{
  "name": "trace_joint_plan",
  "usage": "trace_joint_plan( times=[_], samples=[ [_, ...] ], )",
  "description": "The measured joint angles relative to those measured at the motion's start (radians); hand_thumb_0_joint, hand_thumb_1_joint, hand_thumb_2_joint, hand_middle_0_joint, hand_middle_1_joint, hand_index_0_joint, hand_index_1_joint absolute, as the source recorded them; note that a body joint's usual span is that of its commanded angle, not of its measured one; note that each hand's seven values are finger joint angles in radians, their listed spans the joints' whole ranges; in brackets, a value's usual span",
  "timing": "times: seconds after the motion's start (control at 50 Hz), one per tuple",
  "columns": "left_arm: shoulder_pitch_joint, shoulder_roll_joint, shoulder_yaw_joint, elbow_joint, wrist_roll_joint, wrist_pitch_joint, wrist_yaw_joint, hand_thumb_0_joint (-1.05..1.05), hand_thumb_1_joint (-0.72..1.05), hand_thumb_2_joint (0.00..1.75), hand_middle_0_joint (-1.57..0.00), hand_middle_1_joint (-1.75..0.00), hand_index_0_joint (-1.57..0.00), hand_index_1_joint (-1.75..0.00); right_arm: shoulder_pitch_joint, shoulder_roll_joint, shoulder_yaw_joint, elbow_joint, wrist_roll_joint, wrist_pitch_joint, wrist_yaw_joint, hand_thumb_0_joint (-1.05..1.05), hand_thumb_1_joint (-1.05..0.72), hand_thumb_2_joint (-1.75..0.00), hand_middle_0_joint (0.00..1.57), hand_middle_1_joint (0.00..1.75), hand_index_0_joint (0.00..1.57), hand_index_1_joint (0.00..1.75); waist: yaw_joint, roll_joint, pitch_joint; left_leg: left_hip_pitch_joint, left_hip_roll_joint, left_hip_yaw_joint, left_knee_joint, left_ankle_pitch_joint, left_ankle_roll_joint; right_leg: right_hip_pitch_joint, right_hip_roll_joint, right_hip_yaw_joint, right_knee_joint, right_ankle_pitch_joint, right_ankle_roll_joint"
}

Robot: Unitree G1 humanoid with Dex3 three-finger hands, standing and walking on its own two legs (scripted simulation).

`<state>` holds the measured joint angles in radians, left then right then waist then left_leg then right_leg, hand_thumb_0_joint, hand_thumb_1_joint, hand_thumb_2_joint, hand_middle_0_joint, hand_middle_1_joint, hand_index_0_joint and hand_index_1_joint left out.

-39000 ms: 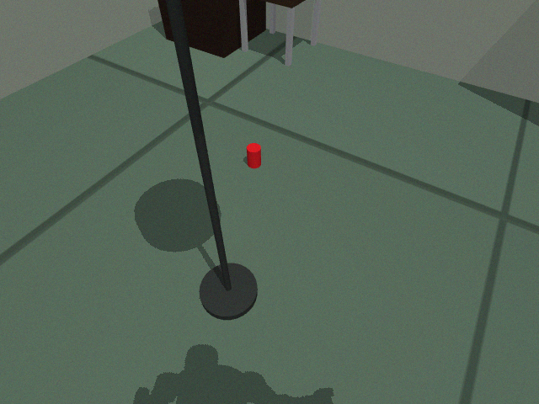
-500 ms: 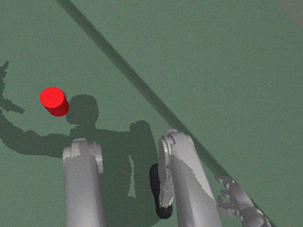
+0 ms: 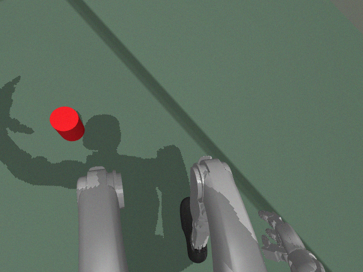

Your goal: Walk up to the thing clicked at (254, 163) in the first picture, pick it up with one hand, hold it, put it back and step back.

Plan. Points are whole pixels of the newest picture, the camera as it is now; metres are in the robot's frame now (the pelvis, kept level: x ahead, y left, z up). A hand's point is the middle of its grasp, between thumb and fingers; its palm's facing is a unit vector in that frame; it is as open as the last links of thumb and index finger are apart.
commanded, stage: approach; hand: left
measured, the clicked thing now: (68, 125) +0.49 +0.26 -0.33
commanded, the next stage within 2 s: close in in 0.54 s
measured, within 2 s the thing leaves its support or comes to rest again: neither
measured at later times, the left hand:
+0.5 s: hand (27, 130) +0.43 +0.33 -0.21, palm faces -0.26 -0.77 -0.59, open 14.8 cm
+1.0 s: hand (51, 127) +0.47 +0.30 -0.29, palm faces +0.01 -0.83 -0.55, open 14.4 cm
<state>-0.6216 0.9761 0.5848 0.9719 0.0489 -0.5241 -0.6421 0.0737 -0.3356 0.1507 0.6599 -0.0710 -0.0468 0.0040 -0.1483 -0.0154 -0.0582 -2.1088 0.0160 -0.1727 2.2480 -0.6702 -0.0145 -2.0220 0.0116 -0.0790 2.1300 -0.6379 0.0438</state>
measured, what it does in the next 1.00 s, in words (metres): lowers itself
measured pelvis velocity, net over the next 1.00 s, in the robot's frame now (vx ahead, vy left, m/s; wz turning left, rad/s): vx -0.01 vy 0.03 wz -0.15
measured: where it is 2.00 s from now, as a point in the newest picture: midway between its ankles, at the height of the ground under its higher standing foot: (154, 250)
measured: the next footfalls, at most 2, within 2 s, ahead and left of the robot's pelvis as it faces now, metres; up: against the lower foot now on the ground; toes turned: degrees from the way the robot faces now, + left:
none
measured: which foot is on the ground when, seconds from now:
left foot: down 0.00-1.00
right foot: down 0.00-1.00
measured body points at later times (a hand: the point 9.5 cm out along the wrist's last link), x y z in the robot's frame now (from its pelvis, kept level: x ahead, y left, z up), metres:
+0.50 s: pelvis -0.01 +0.01 -0.07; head +0.24 +0.14 +0.28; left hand +0.44 +0.37 -0.18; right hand +0.12 -0.27 -0.14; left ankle +0.09 +0.13 -0.36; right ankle +0.12 -0.14 -0.35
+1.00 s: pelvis -0.01 +0.03 -0.09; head +0.25 +0.19 +0.23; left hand +0.46 +0.34 -0.26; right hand +0.10 -0.24 -0.12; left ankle +0.09 +0.13 -0.36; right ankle +0.12 -0.13 -0.35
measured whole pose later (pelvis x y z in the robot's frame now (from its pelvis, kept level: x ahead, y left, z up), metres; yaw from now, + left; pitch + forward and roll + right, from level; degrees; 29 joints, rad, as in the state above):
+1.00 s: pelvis -0.01 +0.03 -0.09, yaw -8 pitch +14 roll -19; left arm -0.73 1.11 0.45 1.50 0.67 -0.89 0.34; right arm -0.10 -0.34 0.45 0.57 -0.37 0.06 0.19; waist -0.27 -0.27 0.27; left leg -2.21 0.01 -0.36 2.64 -0.73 0.01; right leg -2.05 0.08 -0.21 2.36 -0.62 0.06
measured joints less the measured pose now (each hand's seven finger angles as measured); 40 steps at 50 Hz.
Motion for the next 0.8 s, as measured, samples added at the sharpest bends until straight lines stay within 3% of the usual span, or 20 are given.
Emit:
trace_joint_plan(
  times=[0.06,0.18,0.3,0.42,0.52,0.58,0.66,0.72,0.8],
  samples=[
    [-0.021,0.017,-0.03,0.046,0.041,-0.019,0.025,-0.01,-0.46,0.44,-0.08,-0.45,-0.09,-0.43,-0.007,-0.001,0.003,-0.002,-0.01,0.001,0.002,0.0,-0.83,-0.87,0.2,0.3,0.2,0.3,-0.005,-0.002,0.009,-0.004,0.002,-0.001,0.005,0.003,0.0,-0.005,0.002,0.0,0.004,0.004,0.0],
    [-0.04,0.036,-0.095,0.13,0.166,-0.107,0.075,-0.01,-0.42,0.43,-0.1,-0.44,-0.1,-0.43,-0.025,-0.011,0.019,-0.009,-0.039,0.01,0.019,0.0,-0.83,-0.87,0.2,0.3,0.2,0.3,-0.022,-0.012,0.048,-0.03,0.005,-0.011,0.047,0.002,0.001,-0.03,0.011,-0.005,0.038,0.01,0.003],
    [-0.033,0.039,-0.105,0.207,0.253,-0.242,0.139,-0.01,-0.38,0.44,-0.13,-0.45,-0.12,-0.44,-0.056,-0.012,0.067,-0.012,-0.079,0.029,0.041,0.0,-0.83,-0.87,0.2,0.3,0.2,0.3,-0.052,-0.052,0.108,-0.069,0.003,-0.038,0.131,-0.007,-0.002,-0.063,0.022,-0.02,0.104,0.011,0.016],
    [-0.058,0.058,-0.103,0.289,0.378,-0.351,0.309,-0.01,-0.36,0.5,-0.13,-0.51,-0.13,-0.5,-0.098,-0.001,0.123,-0.012,-0.137,0.059,0.07,0.0,-0.82,-0.87,0.2,0.3,0.2,0.3,-0.071,-0.114,0.181,-0.106,-0.005,-0.074,0.215,-0.01,-0.007,-0.087,0.031,-0.043,0.165,0.015,0.019],
    [-0.084,0.098,-0.107,0.365,0.476,-0.37,0.485,-0.01,-0.35,0.56,-0.15,-0.58,-0.16,-0.57,-0.14,0.003,0.166,-0.015,-0.181,0.092,0.103,0.0,-0.82,-0.87,0.2,0.3,0.2,0.3,-0.08,-0.15,0.24,-0.13,-0.01,-0.098,0.266,-0.008,0.002,-0.094,0.04,-0.059,0.192,0.022,0.03],
    [-0.103,0.116,-0.127,0.42,0.498,-0.363,0.58,-0.01,-0.37,0.58,-0.17,-0.61,-0.19,-0.58,-0.157,0.006,0.191,-0.018,-0.205,0.103,0.12,0.0,-0.82,-0.87,0.2,0.3,0.2,0.3,-0.087,-0.169,0.265,-0.141,-0.013,-0.108,0.29,-0.008,0.009,-0.094,0.044,-0.067,0.203,0.023,0.033],
    [-0.11,0.117,-0.144,0.494,0.489,-0.362,0.686,-0.01,-0.39,0.59,-0.18,-0.61,-0.2,-0.58,-0.17,0.008,0.226,-0.029,-0.229,0.107,0.139,0.0,-0.83,-0.87,0.2,0.3,0.2,0.3,-0.102,-0.193,0.289,-0.142,-0.012,-0.125,0.323,-0.018,0.019,-0.084,0.052,-0.078,0.216,0.019,0.035],
    [-0.108,0.11,-0.149,0.538,0.473,-0.37,0.75,-0.01,-0.39,0.6,-0.2,-0.62,-0.23,-0.59,-0.176,0.005,0.254,-0.044,-0.244,0.103,0.149,0.0,-0.83,-0.87,0.2,0.3,0.2,0.3,-0.117,-0.216,0.305,-0.136,-0.012,-0.139,0.346,-0.028,0.023,-0.071,0.059,-0.089,0.225,0.015,0.035],
    [-0.102,0.102,-0.137,0.559,0.485,-0.395,0.82,-0.01,-0.38,0.59,-0.22,-0.63,-0.26,-0.59,-0.187,0.002,0.286,-0.063,-0.265,0.099,0.156,0.0,-0.84,-0.87,0.21,0.3,0.2,0.3,-0.13,-0.249,0.331,-0.119,-0.01,-0.159,0.37,-0.041,0.027,-0.049,0.067,-0.104,0.231,0.012,0.029]
  ],
)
